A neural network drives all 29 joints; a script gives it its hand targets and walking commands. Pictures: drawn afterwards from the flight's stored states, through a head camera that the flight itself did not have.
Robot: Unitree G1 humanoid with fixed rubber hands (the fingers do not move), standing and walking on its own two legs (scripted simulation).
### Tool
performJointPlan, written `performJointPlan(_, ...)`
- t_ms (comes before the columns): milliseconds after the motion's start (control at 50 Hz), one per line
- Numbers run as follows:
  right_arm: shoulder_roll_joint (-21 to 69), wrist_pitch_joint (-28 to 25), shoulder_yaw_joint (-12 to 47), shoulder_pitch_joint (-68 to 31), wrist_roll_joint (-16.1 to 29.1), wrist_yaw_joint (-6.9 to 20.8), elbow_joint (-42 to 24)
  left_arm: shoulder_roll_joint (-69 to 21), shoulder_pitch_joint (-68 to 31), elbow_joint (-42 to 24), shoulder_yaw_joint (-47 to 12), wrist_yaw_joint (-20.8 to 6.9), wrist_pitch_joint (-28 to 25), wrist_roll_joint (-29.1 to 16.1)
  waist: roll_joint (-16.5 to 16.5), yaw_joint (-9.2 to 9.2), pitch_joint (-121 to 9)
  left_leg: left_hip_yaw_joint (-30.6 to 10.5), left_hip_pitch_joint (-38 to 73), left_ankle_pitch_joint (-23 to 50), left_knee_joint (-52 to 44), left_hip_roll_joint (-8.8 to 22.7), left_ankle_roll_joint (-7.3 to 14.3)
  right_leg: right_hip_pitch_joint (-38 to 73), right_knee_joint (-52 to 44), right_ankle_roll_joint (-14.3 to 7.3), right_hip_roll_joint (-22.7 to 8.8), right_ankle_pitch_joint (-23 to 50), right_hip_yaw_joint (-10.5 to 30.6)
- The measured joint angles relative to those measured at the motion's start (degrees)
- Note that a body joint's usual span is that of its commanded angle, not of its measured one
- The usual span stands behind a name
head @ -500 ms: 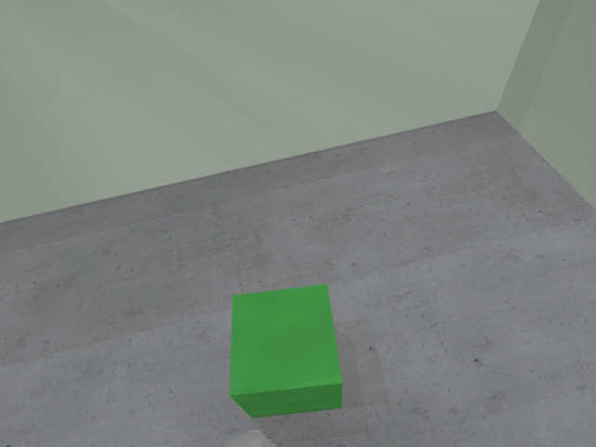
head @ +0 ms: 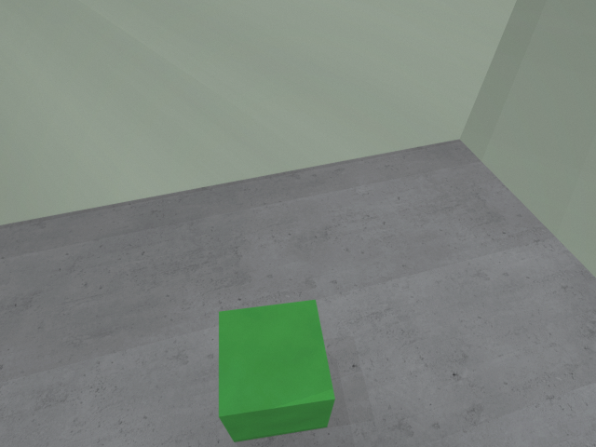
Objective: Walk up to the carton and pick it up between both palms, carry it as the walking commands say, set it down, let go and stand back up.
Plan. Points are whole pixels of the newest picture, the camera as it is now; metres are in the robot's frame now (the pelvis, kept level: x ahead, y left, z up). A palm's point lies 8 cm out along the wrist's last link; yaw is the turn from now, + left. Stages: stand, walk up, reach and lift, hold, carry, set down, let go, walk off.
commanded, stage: walk up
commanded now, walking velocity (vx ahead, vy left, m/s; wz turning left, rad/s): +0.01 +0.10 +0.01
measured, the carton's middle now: (274, 371) +0.44 +0.07 -0.63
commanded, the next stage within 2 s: none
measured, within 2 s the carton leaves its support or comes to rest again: neither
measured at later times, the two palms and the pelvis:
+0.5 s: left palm out of the picture +0.03 +0.25 -0.14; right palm out of the picture +0.02 -0.22 -0.14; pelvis +0.01 +0.02 +0.00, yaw +1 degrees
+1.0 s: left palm out of the picture +0.01 +0.28 -0.14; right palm out of the picture +0.00 -0.19 -0.14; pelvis +0.00 +0.04 +0.00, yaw +1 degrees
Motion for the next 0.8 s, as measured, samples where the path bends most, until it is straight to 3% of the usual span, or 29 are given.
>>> performJointPlan(120,-1.59,1.66,-0.14,1.98,0.27,0.41,1.25,-2.49,0.79,-0.54,-0.63,0.69,-1.32,0.42,2.31,0.21,-0.94,-1.36,-2.48,-6.52,6.57,-1.05,0.5,0.6,-1.0,-0.15,-0.71,-0.55,-0.47)
performJointPlan(220,-1.62,0.29,0.51,2.73,0.17,-0.04,1.34,-2.48,0.16,-0.22,-0.79,0.29,-1.64,0.11,2.76,-0.35,-0.77,-1.32,0.01,-0.26,0.11,0.26,0.57,-0.44,1.14,0.63,-0.67,-1.67,-1.19)
performJointPlan(400,0.9,-1.46,1.23,2.59,0.47,-0.39,2.53,-2.68,0.03,2.08,-1.28,-0.11,-1.66,-0.68,0.43,0.15,-0.61,-0.57,3.16,0.29,-3.5,-0.48,0.03,2.59,-2.71,1.25,-1.15,-0.29,-0.68)
performJointPlan(560,-0.84,-0.25,0.14,1.45,0.44,-0.99,1.92,-2.83,0.17,1.49,-1.18,1.25,-1.42,-0.25,2.4,0.61,0.29,-0.73,-0.04,-2.05,1.72,-0.35,0.42,0.5,0.24,1.69,-1.42,-1.37,-0.67)
performJointPlan(720,0.35,-1.1,0.96,2.05,0.32,-0.81,2.77,-1.53,0.29,3.23,-1.35,0.31,-1.07,-0.22,1.09,0.61,0.16,-0.31,2.14,-0.09,-2.15,-1.27,1.0,1.79,-1.87,2.2,-2.06,-0.23,-0.35)
performJointPlan(800,-0.22,-0.52,0.44,2.06,0.08,-0.75,2.75,-2.27,0.45,2.8,-1.49,0.9,-1.3,-0.04,2.02,0.55,0.11,-0.65,0.43,-0.81,0.12,-1.05,1.01,0.96,-1.14,2.24,-2.0,-0.35,-0.67)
